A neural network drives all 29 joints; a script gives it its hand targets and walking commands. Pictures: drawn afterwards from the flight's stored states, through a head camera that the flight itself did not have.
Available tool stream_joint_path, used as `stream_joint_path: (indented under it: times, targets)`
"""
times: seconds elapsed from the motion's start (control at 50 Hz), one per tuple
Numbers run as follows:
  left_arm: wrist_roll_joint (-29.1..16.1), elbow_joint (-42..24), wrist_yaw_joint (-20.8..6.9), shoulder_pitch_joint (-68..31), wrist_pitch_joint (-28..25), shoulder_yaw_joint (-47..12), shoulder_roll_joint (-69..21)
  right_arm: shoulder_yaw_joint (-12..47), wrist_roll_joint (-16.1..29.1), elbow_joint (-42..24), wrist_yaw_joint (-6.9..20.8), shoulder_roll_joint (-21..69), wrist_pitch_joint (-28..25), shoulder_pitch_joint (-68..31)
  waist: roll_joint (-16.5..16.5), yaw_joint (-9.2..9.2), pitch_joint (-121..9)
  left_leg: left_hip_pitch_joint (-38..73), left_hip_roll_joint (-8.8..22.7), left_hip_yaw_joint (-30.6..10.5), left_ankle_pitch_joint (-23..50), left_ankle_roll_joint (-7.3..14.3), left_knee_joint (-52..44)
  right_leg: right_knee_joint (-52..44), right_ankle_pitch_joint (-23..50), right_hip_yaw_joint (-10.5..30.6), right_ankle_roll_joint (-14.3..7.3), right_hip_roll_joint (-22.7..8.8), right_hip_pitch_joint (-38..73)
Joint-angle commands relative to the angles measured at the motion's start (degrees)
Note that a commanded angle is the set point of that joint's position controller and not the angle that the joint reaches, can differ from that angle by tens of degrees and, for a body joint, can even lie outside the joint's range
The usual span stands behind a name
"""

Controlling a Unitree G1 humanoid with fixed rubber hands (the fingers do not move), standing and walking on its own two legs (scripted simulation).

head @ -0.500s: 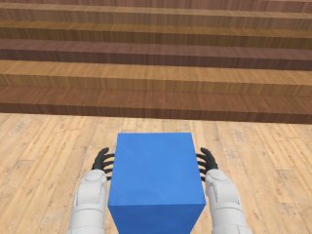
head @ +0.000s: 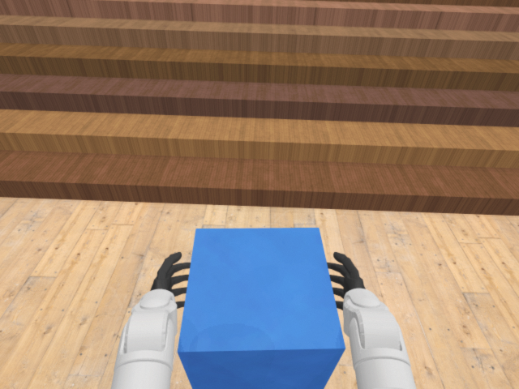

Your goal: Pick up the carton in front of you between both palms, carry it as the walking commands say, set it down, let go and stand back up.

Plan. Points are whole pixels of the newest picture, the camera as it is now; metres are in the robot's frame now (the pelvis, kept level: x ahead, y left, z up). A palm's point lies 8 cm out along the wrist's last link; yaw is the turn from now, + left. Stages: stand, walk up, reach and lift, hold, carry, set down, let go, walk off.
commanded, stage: reach and lift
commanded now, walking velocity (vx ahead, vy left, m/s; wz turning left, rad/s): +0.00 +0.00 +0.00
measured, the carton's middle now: (258, 318) +0.29 +0.00 -0.04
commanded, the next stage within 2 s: hold in 0.16 s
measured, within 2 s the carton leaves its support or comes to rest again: neither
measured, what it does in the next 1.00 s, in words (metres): stands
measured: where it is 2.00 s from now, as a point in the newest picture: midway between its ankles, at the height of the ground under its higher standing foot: outside the picture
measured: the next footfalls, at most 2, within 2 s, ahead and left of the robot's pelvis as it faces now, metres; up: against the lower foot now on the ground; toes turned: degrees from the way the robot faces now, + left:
right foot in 1.72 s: +0.29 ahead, -0.11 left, +0.00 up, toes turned -9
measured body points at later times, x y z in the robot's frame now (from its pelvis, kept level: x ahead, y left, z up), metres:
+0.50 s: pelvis -0.01 +0.00 +0.00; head -0.06 +0.00 +0.45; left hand +0.29 +0.15 +0.04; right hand +0.29 -0.15 +0.04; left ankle +0.01 +0.13 -0.75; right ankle +0.00 -0.13 -0.75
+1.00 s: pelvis -0.01 +0.00 +0.00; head -0.05 +0.00 +0.45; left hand +0.29 +0.15 +0.04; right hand +0.29 -0.15 +0.04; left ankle +0.01 +0.13 -0.75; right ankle +0.00 -0.13 -0.75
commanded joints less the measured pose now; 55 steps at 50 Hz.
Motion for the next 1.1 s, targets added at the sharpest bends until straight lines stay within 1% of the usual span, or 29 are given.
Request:
stream_joint_path:
  times: [0.0, 0.14, 0.2, 0.24, 0.3, 0.36, 0.48, 0.62, 0.76, 1.08]
  targets:
    - [-14.48, -2.26, -14.3, -25.9, -1.37, -31.38, -54.4, 30.89, 14.2, -2.51, 13.85, 53.95, -1.44, -26.17, 0.25, -0.02, -13.8, 5.36, -3.97, 4.05, 14.13, -0.6, -2.08, -2.56, 14.37, -4.09, 0.52, 4.1, 2.77]
    - [-14.86, -3.45, -14.34, -26.52, -0.51, -31.93, -54.3, 31.55, 14.66, -3.75, 13.88, 53.95, -0.54, -26.92, 0.18, 0.06, -13.3, 5.47, -3.9, 4.03, 13.04, -0.52, -2.36, -2.92, 13.4, -4.08, 0.5, 4.02, 2.99]
    - [-16.68, -6.96, -14.21, -27.15, 0.36, -34.78, -54.79, 34.37, 16.33, -7.29, 13.71, 54.45, 0.34, -27.48, 0.14, 0.0, -15.51, 7.12, -3.93, 3.75, 15.43, -0.6, -2.44, -3.09, 16.01, -3.94, 0.63, 4.03, 4.5]
    - [-16.98, -8.16, -13.96, -26.62, 1.57, -35.07, -53.98, 34.73, 16.67, -8.51, 13.44, 53.67, 1.55, -26.92, 0.16, 0.03, -15.32, 7.48, -3.89, 3.64, 15.77, -0.63, -2.9, -3.44, 16.47, -3.85, 0.62, 4.03, 5.17]
    - [-15.3, -6.16, -13.7, -25.49, 3.21, -32.51, -51.86, 32.13, 15.2, -6.32, 13.15, 51.53, 3.16, -25.7, 0.2, -0.01, -10.29, 5.88, -3.78, 4.03, 10.64, -0.53, -4.08, -4.54, 11.28, -3.99, 0.43, 3.87, 3.7]
    - [-14.38, -4.5, -13.98, -26.86, 3.61, -30.86, -51.48, 30.4, 14.28, -4.62, 13.41, 51.28, 3.57, -27.05, 0.11, -0.02, -7.56, 4.68, -3.6, 4.41, 6.2, -0.37, -4.51, -5.05, 6.89, -4.31, 0.33, 3.61, 2.35]
    - [-14.95, -4.47, -14.59, -31.22, 3.04, -31.28, -53.12, 31.0, 14.8, -4.7, 14.01, 53.06, 3.01, -31.43, 0.21, 0.05, -10.25, 5.05, -3.51, 4.54, 5.71, -0.25, -3.66, -4.32, 6.43, -4.5, 0.18, 3.55, 2.62]
    - [-14.59, -3.15, -14.61, -32.38, 2.79, -30.86, -53.24, 30.46, 14.38, -3.36, 14.04, 53.02, 2.74, -32.65, 0.15, -0.02, -10.57, 4.81, -3.4, 4.61, 4.22, -0.21, -3.56, -4.2, 5.07, -4.56, 0.08, 3.5, 2.37]
    - [-14.46, -3.14, -14.53, -31.82, 2.85, -30.69, -53.25, 30.25, 14.26, -3.23, 14.03, 52.91, 2.79, -32.07, 0.27, -0.04, -10.86, 5.35, -3.44, 4.57, 5.8, -0.28, -3.57, -4.21, 6.56, -4.6, 0.1, 3.56, 2.75]
    - [-15.19, -5.85, -14.1, -28.0, 3.31, -31.58, -52.85, 31.17, 14.96, -6.06, 13.7, 52.33, 3.16, -28.32, 0.3, -0.06, -11.59, 6.9, -3.66, 4.2, 11.41, -0.53, -3.69, -4.24, 11.83, -4.3, 0.32, 3.83, 4.32]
